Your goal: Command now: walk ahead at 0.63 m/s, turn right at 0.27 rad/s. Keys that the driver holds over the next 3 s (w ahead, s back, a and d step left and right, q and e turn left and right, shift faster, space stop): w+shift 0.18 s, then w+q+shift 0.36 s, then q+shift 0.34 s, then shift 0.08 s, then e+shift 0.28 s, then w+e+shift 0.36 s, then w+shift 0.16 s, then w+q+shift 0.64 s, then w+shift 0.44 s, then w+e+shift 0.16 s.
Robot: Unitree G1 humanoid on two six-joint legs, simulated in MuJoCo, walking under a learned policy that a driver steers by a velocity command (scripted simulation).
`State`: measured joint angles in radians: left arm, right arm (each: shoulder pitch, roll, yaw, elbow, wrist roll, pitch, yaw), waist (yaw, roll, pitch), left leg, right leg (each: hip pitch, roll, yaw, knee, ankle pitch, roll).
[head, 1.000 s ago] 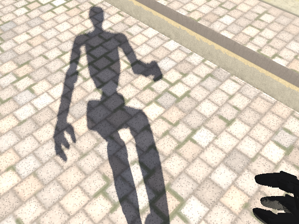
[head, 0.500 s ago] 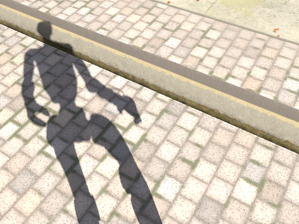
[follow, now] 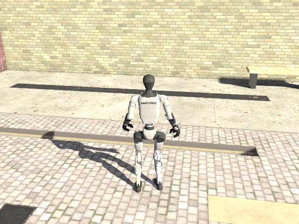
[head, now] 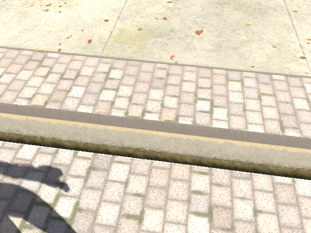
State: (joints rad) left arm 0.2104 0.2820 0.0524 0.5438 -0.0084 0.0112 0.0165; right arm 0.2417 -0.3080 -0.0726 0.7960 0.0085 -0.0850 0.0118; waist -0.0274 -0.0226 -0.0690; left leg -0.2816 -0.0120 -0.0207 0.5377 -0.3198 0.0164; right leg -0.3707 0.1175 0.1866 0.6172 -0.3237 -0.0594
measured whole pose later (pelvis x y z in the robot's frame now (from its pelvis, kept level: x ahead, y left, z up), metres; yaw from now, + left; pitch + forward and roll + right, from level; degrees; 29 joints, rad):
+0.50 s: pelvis +0.28 -0.01 -0.01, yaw +9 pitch +3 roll -2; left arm 0.11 0.25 0.02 0.61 0.06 -0.06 0.00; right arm 0.50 -0.25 -0.06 0.90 0.01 -0.05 0.01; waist -0.09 0.01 0.01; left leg -0.26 0.01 -0.08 1.13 -0.37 0.11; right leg -0.38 0.00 -0.07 0.61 -0.29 -0.01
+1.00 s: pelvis +0.58 +0.07 -0.01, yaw +33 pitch +1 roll -1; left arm 0.02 0.28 0.02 0.61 0.02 -0.03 0.04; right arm 0.22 -0.30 -0.05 0.62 0.00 -0.01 0.01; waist -0.03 0.00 0.13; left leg -0.41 -0.18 -0.09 0.53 -0.10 0.14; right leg -0.62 -0.01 0.15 1.23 -0.42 0.09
